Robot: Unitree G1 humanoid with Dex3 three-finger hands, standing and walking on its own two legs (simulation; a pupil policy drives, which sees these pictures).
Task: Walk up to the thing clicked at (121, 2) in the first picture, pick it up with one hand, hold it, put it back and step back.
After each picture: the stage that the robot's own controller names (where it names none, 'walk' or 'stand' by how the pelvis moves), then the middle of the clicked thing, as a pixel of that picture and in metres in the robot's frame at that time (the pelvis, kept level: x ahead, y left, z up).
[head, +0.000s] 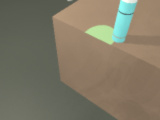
stand; (123, 18) +0.68 -0.19 +0.07
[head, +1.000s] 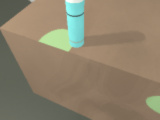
walk; (75, 20) +0.59 +0.06 +0.10
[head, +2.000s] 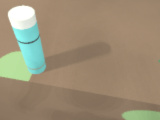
stand; (30, 45) +0.43 +0.19 +0.10
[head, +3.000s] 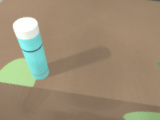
stand; (34, 52) +0.43 +0.18 +0.07
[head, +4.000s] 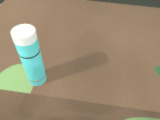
stand; (31, 59) +0.42 +0.19 +0.06
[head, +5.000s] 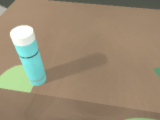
stand; (31, 59) +0.43 +0.20 +0.06
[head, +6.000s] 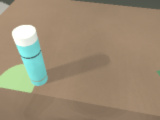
stand; (33, 59) +0.42 +0.19 +0.06
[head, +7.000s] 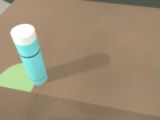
stand; (32, 58) +0.42 +0.20 +0.06
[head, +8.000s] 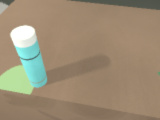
rise first; (32, 60) +0.41 +0.20 +0.07
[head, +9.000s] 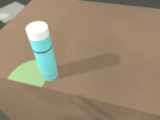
go down; (44, 54) +0.44 +0.18 +0.07
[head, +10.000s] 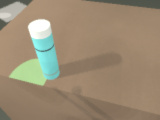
go down; (46, 53) +0.45 +0.17 +0.07
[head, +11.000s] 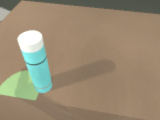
go down; (37, 65) +0.40 +0.16 +0.07
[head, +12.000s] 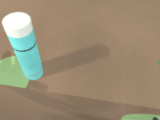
close in; (27, 51) +0.43 +0.17 +0.08
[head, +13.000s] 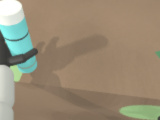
close; (19, 42) +0.44 +0.18 +0.11
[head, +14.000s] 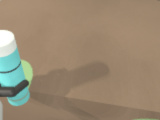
lift; (10, 73) +0.33 +0.22 +0.11
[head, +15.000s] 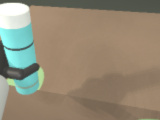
lift; (21, 55) +0.32 +0.17 +0.22
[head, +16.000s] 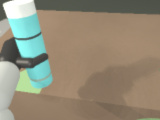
hold; (32, 47) +0.35 +0.15 +0.22
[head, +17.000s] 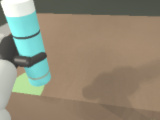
hold; (30, 46) +0.34 +0.15 +0.24
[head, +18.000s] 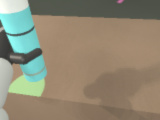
crouch; (25, 42) +0.34 +0.16 +0.26
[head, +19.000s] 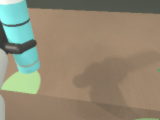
crouch; (20, 34) +0.39 +0.18 +0.24
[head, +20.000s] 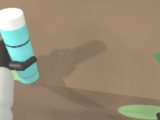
lower; (20, 50) +0.42 +0.19 +0.10
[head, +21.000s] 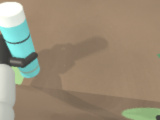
lower; (21, 45) +0.43 +0.18 +0.11
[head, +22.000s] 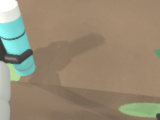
lower; (16, 43) +0.44 +0.19 +0.11
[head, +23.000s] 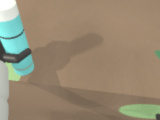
lower; (15, 42) +0.44 +0.19 +0.11
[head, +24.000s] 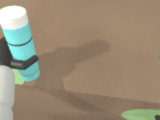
loosen; (22, 48) +0.42 +0.18 +0.11
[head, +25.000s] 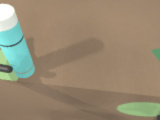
withdraw; (14, 47) +0.42 +0.19 +0.11
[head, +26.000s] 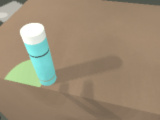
sink last; (41, 58) +0.41 +0.18 +0.09
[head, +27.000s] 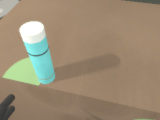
stand; (40, 56) +0.42 +0.18 +0.08
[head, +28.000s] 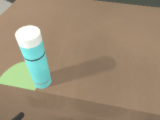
stand; (36, 61) +0.40 +0.18 +0.07
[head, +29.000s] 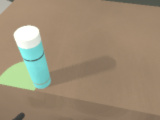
stand; (35, 61) +0.40 +0.18 +0.07
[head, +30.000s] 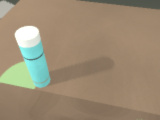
walk; (35, 60) +0.41 +0.18 +0.07
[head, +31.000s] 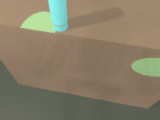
walk; (57, 3) +0.64 +0.12 +0.09
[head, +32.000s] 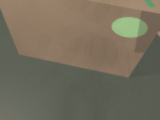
walk; out of the picture +1.00 +0.16 +0.08
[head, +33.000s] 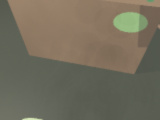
stand; out of the picture +1.09 +0.16 +0.09
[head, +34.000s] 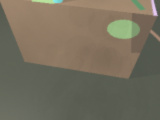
stand; out of the picture +1.08 +0.17 +0.06
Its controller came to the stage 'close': yes
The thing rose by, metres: 0.21
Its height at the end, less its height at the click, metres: +0.00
